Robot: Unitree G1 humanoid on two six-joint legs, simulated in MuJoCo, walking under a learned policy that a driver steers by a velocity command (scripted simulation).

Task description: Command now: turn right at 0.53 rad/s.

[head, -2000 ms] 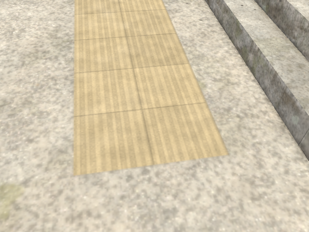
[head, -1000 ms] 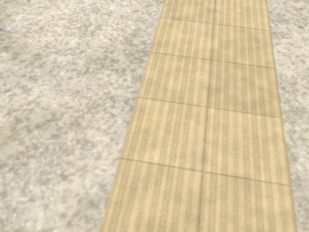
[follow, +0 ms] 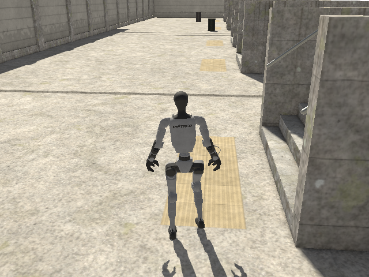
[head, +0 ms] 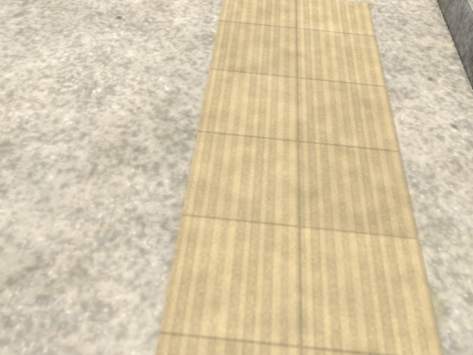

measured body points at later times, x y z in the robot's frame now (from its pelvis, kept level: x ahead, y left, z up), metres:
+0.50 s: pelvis +0.00 -0.05 +0.00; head +0.04 -0.08 +0.45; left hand +0.24 +0.17 -0.08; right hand +0.06 -0.37 -0.11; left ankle +0.04 +0.09 -0.67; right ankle -0.01 -0.14 -0.74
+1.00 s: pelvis +0.03 -0.03 -0.01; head +0.04 -0.03 +0.44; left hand +0.22 +0.18 -0.13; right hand +0.10 -0.31 -0.11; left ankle +0.06 +0.09 -0.74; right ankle -0.01 -0.14 -0.74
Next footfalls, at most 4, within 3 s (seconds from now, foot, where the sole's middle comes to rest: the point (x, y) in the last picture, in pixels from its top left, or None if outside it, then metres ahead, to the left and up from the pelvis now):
0.28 right None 0.03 -0.15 -0.78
0.68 left None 0.10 0.08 -0.78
1.74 left None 0.46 -0.03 -0.78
2.28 right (343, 294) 0.66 -0.35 -0.78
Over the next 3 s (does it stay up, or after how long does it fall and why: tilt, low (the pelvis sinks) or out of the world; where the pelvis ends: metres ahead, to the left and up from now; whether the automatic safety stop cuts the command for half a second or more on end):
stays up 0.93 -0.25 0.00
